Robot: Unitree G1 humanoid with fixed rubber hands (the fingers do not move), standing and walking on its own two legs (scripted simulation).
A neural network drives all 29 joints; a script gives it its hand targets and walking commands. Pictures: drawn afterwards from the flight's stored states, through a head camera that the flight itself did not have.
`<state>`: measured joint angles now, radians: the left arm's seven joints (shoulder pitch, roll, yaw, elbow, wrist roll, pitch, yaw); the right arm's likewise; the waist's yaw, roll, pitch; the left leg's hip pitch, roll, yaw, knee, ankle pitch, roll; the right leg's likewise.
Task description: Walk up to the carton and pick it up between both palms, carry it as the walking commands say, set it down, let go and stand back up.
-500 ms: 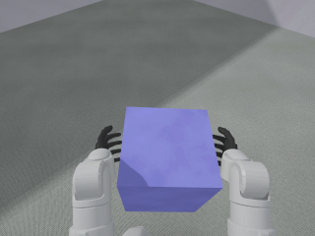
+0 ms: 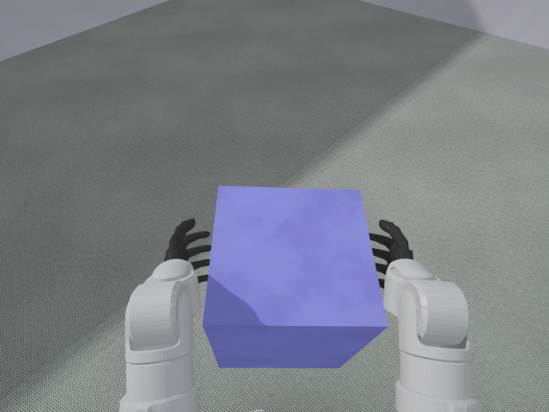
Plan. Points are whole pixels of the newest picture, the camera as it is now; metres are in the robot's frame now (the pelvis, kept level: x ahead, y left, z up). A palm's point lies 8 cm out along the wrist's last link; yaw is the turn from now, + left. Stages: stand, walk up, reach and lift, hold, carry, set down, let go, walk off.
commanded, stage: carry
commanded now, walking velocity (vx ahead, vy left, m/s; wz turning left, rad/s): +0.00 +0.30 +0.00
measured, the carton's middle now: (284, 285) +0.31 +0.03 -0.01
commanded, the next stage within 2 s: none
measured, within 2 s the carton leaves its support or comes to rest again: neither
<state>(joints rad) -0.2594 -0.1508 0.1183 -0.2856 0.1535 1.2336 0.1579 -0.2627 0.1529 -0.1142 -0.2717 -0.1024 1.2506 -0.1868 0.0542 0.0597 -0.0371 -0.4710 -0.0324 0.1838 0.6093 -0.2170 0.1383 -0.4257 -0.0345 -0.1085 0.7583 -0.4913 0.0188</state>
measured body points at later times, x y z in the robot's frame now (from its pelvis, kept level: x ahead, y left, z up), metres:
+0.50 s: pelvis -0.04 +0.13 +0.01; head -0.03 +0.15 +0.46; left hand +0.24 +0.32 +0.08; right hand +0.27 +0.02 +0.09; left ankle +0.00 +0.22 -0.72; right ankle -0.08 -0.02 -0.66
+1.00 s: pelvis -0.07 +0.14 +0.01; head -0.10 +0.14 +0.46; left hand +0.20 +0.31 +0.11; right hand +0.22 +0.01 +0.11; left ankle +0.00 +0.22 -0.72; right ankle -0.04 +0.02 -0.72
